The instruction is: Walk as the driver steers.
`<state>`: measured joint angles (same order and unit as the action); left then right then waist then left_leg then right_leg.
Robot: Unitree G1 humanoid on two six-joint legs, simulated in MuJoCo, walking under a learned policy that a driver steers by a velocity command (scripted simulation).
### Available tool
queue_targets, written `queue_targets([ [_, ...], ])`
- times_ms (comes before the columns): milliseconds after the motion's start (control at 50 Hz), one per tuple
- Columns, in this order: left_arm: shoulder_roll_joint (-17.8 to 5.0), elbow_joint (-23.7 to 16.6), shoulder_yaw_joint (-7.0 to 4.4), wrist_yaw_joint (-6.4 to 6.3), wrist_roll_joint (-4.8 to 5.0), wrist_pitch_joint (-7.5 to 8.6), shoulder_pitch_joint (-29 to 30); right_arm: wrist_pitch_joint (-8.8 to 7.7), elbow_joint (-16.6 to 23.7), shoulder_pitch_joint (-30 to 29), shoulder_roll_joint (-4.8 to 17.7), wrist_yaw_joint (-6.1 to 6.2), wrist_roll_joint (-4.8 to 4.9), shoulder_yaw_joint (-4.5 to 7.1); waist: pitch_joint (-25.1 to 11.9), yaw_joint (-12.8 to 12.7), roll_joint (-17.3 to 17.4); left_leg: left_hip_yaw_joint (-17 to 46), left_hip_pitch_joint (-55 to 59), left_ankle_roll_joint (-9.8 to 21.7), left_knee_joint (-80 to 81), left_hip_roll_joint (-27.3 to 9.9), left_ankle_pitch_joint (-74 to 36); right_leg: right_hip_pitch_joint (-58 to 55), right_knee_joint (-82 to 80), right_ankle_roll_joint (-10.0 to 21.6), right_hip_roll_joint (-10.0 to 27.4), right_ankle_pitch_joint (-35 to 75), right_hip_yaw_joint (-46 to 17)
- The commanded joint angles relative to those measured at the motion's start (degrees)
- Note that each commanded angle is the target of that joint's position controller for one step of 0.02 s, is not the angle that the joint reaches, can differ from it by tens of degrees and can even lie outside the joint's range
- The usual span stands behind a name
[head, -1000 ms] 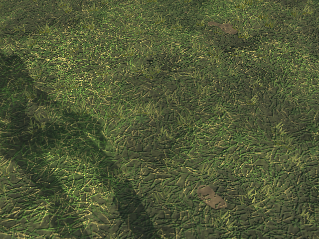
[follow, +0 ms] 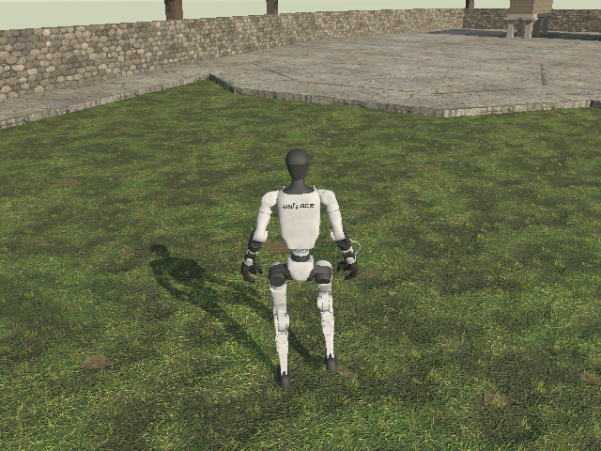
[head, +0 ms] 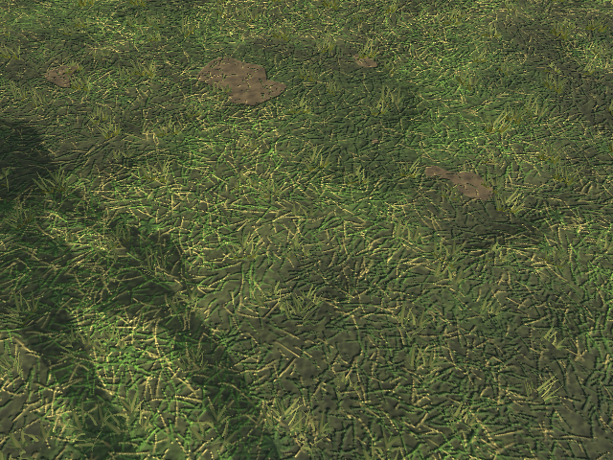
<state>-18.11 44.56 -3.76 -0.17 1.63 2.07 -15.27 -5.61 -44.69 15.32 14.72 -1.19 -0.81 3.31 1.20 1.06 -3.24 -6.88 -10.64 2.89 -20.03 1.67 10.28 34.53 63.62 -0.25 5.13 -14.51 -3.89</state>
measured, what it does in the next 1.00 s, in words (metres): walks ahead, turning right: right foot, then left foot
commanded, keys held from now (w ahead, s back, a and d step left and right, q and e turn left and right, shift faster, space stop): w+e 0.54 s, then w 0.20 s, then q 0.26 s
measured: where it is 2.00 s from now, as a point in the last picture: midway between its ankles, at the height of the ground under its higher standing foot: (358, 419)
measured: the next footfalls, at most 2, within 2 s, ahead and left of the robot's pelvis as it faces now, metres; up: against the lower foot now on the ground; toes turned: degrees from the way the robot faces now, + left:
right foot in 0.34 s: +0.32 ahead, -0.16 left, +0.00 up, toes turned -14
left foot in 0.80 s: +0.66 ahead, -0.05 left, +0.00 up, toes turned -23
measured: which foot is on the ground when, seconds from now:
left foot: down 0.00-0.32, up 0.34-0.78, down 0.80-1.00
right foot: up 0.00-0.32, down 0.34-0.84, up 0.86-1.00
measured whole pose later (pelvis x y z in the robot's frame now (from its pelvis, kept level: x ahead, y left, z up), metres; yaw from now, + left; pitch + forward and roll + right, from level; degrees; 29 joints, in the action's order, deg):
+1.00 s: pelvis +0.53 -0.09 -0.01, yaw -20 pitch +2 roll -1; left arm -17.2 39.9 -3.2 -1.6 -0.5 1.1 -12.2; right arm -3.5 -43.4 10.4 15.6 -2.0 -0.2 2.4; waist 3.7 0.6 -1.5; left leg 2.0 -20.5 3.6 -25.1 4.0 6.0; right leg 27.7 62.9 -2.7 0.0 -26.3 -3.4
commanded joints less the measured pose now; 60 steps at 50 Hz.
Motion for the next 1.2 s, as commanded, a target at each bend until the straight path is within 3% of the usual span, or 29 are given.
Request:
queue_targets([
  [20, -2.2, -3.3, -0.92, -0.18, -0.31, -0.29, -1.5, -1.62, 2.5, -3.1, 7.1, 0.58, -0.27, 1.89, 0.3, -1.6, 6.8, 8.6, 2.2, 8.4, 12.5, -16.1, -12.7, 5.3, -3.0, -0.9, 2.5, 7.8, -3.6],
  [120, -0.2, -6.1, -0.06, 1.61, -0.47, 0.43, 7.0, -0.71, 0.6, -0.9, 9.3, 1.56, 0.21, 2.39, 2.5, 1.5, 5.3, 0.6, 5.6, 6.6, 13.1, -15.2, -15.1, 4.4, -18.8, 0.1, 1.6, 18.9, 1.1],
  [220, 0.0, -10.7, 0.28, 3.38, -0.38, 0.41, 14.4, 1.48, -1.8, 3.3, 11.3, 1.83, 1.44, 3.16, 4.8, 3.8, 5.0, -2.3, 16.0, 5.8, 9.2, -18.3, -21.8, 7.7, -26.2, 2.7, 0.3, 13.1, 5.1],
  [280, -2.3, -11.6, -1.01, 3.86, -0.41, -0.03, 11.1, 2.70, -1.5, 1.9, 13.6, 2.43, 2.01, 3.80, 0.5, 0.2, 8.2, -4.8, 18.5, 3.9, -1.1, -18.3, -47.6, -1.3, -26.9, 5.9, -4.6, 4.5, 9.9],
  [320, -7.1, -8.6, -3.83, 3.06, -0.26, -0.35, -3.1, 3.30, -1.0, 0.1, 13.9, 2.85, 2.46, 3.70, -7.3, -8.2, 7.5, -6.9, 12.4, 1.5, -21.1, -15.5, -51.9, -21.7, -31.9, 9.6, -9.2, 6.4, 10.8],
  [340, -12.1, -6.8, -5.64, 1.73, -0.26, -1.04, -11.1, 2.68, 0.1, 1.2, 11.0, 2.87, 1.11, 2.57, -12.4, -10.9, 0.5, -6.7, -2.6, -1.1, -38.9, -12.6, -30.0, -39.4, -33.3, 13.2, -1.6, 8.1, -2.2],
  [360, -17.1, -7.7, -5.86, 1.66, -0.09, -0.24, -7.9, 0.84, 3.2, 6.4, 3.0, 1.77, -0.44, -0.01, -17.4, -3.0, -11.8, 1.2, -28.1, -4.3, -57.5, 0.2, 23.3, -56.8, -39.1, 24.5, 12.2, 0.0, -35.5],
  [380, -11.6, -8.8, -4.45, 1.94, -0.40, 0.49, -10.0, -1.41, 3.8, -0.7, 8.3, 0.84, 1.73, 0.82, -21.6, -8.3, -4.2, 12.4, -34.2, -3.3, -61.4, -0.9, 23.1, -58.2, -45.9, 24.5, 14.0, -4.6, -41.9],
  [400, -9.1, -8.3, -3.63, 2.04, -0.76, 1.19, -7.7, -2.44, 5.6, -5.6, 10.1, 0.45, 3.52, 1.32, -12.9, -8.2, -2.0, 12.2, -37.5, -2.0, -58.9, -3.4, 17.3, -51.8, -46.9, 21.5, 12.2, -0.2, -33.1],
  [420, -7.6, -8.6, -3.14, 2.00, -0.52, 1.47, -4.1, -2.88, 5.4, -5.8, 9.3, 0.80, 2.67, 1.05, -8.3, -5.2, 2.7, 12.0, -34.9, -1.7, -53.5, -5.9, 12.5, -43.2, -46.8, 19.3, 9.5, 5.6, -26.2],
  [440, -5.9, -9.3, -2.57, 1.84, -0.66, 1.44, -0.5, -2.71, 4.7, -5.6, 9.6, 1.13, 1.14, 1.41, -5.3, -2.9, 3.3, 11.6, -31.2, -2.3, -48.7, -7.4, 10.2, -35.9, -47.4, 18.0, 7.2, 11.7, -21.0],
  [460, -4.8, -10.3, -2.11, 1.54, -1.40, 1.49, 1.3, -2.03, 4.5, -4.2, 9.9, 1.06, 0.70, 1.74, -4.5, -1.1, 2.0, 12.0, -27.4, -2.8, -46.7, -8.4, 8.4, -31.1, -48.7, 17.6, 5.9, 15.6, -18.5],
  [520, -6.3, -10.1, -2.42, 0.71, -1.13, 1.82, 1.5, -0.28, 4.8, -3.9, 7.9, 1.18, -0.09, 1.42, -3.2, 0.2, 1.7, 10.3, -24.5, -5.8, -39.6, -7.8, 5.0, -23.8, -50.7, 17.9, 3.9, 22.1, -14.1],
  [620, -6.9, -7.7, -2.43, -0.50, -0.78, 1.51, -2.3, -0.32, 6.6, -13.6, 4.5, 0.49, 0.23, -0.27, -1.5, -4.0, -1.0, 8.4, -19.7, -7.1, -17.6, -4.9, -14.8, -20.1, -50.4, 13.4, -0.4, 16.8, -6.9],
  [700, -7.1, -5.2, -2.39, -0.29, -0.48, 1.50, -6.2, -1.08, 8.2, -18.1, 6.4, -0.52, 1.19, 0.08, 0.0, -6.1, -1.8, 9.5, -19.8, -5.0, -11.0, -4.1, -16.5, -25.7, -48.1, 12.6, 3.3, 11.5, -10.8],
  [760, -7.4, -4.2, -2.53, -0.53, -0.89, 0.95, -5.9, -1.55, 8.2, -16.2, 8.1, -0.93, 0.87, 0.80, 0.8, -4.4, -3.4, 9.2, -19.8, -2.0, -8.4, -3.7, -10.1, -31.8, -43.9, 11.1, 6.1, 18.3, -13.0],
  [800, -6.3, -4.5, -2.10, -0.82, -1.21, 0.46, -4.0, -2.01, 5.6, -7.8, 10.0, -0.74, -0.26, 1.91, -4.3, -0.1, -2.7, 6.1, -8.5, 1.0, -5.1, -1.4, -14.3, -33.5, -32.3, 7.8, 2.0, 36.9, -8.9],
  [820, -4.4, -5.7, -1.23, -1.11, -2.19, 0.45, -4.1, -2.29, 4.7, -1.2, 12.4, -0.74, -1.08, 2.31, -12.3, 2.2, 1.2, 12.7, 5.1, 4.3, -8.7, -8.0, -31.6, -28.1, -19.8, 5.2, -1.5, 30.6, -6.0],
  [840, -1.3, -5.2, -0.17, -1.02, -1.98, 0.96, -12.9, -1.64, 3.7, 3.3, 16.1, -0.83, -1.60, 3.10, -21.5, 0.3, 15.5, 32.5, 26.4, 15.3, -9.7, -20.8, -41.2, -9.4, 2.6, -0.2, -9.5, 0.9, -1.7],
  [860, -3.6, -4.3, -0.26, -0.73, -2.22, 1.20, -14.9, -0.88, 2.6, 5.2, 12.9, -1.52, 0.57, 2.43, -24.6, 0.7, 18.4, 44.6, 28.8, 17.9, -3.5, -23.5, -36.4, -2.6, 9.6, -1.6, -10.8, -21.8, -4.1],
  [880, -7.0, -5.0, -1.11, -0.57, -1.42, 0.91, -9.5, -0.24, 3.8, 1.2, 10.7, -1.51, 1.87, 1.70, -17.2, 1.2, 12.1, 39.3, 22.9, 15.2, -2.8, -21.5, -27.4, 1.2, 12.8, -1.8, -7.3, -19.8, -4.7],
  [900, -7.1, -6.2, -1.13, -0.75, -1.52, 0.56, -3.7, 0.52, 4.8, -2.8, 9.1, -1.34, 1.70, 1.11, -11.4, 1.1, 6.7, 33.1, 15.2, 12.8, -1.7, -18.5, -25.2, 1.9, 10.8, -2.1, -5.3, -16.6, -2.6],
  [920, -6.6, -7.3, -1.18, -1.02, -2.08, 0.24, -0.4, 1.02, 5.1, -5.1, 8.5, -1.11, 1.36, 0.77, -6.8, 0.4, 4.9, 29.6, 7.8, 12.2, -0.6, -16.8, -27.4, 1.7, 7.3, -2.3, -4.0, -14.1, -1.6],
  [940, -6.1, -8.0, -1.38, -1.39, -2.39, -0.19, 0.4, 1.27, 5.2, -5.8, 8.9, -0.79, 1.01, 0.87, -5.6, -0.9, 5.7, 27.6, 3.4, 11.5, 0.4, -14.9, -29.2, -1.0, 3.8, -2.3, -2.7, -12.2, -1.6],
  [980, -3.8, -7.7, -1.03, -2.03, -2.23, -0.81, -1.7, 1.85, 5.2, -6.5, 10.1, -0.36, 0.38, 1.44, -6.2, -2.6, 9.0, 24.3, -0.7, 11.1, 1.3, -12.1, -32.9, -5.3, -1.8, -3.0, -3.4, -10.9, -0.6],
  [1020, -3.2, -7.7, -0.86, -2.63, -2.28, -1.11, -1.6, 2.43, 5.1, -5.9, 11.5, 0.31, 0.55, 2.12, -8.1, -2.7, 9.6, 23.5, -1.2, 12.0, 1.0, -12.0, -35.7, -6.2, -6.5, -4.0, -4.4, -9.6, -0.2],
  [1100, -3.3, -8.2, -0.99, -3.02, -2.16, -1.98, 2.3, 4.42, 5.4, -5.7, 12.4, 1.83, 1.78, 2.77, -9.2, -1.7, 9.2, 25.4, -3.3, 10.5, 1.7, -10.6, -18.9, -7.5, -13.7, -4.9, -5.3, -2.4, -1.4],
  [1160, -2.9, -9.3, -0.92, -2.70, -1.87, -1.85, 6.3, 5.71, 5.7, -5.6, 12.1, 2.48, 1.86, 2.89, -6.8, -0.5, 10.6, 28.4, -4.8, 9.5, 2.2, -9.3, -5.5, -8.4, -19.7, -4.9, -6.3, -1.0, -2.2],
  [1200, -3.1, -9.8, -0.99, -2.27, -1.62, -1.00, 7.7, 6.38, 5.9, -5.1, 12.1, 2.66, 1.71, 3.03, -6.1, 0.1, 11.5, 30.9, -3.8, 9.4, 0.8, -9.2, -5.4, -9.7, -23.9, -4.6, -7.1, -2.3, -2.4],
])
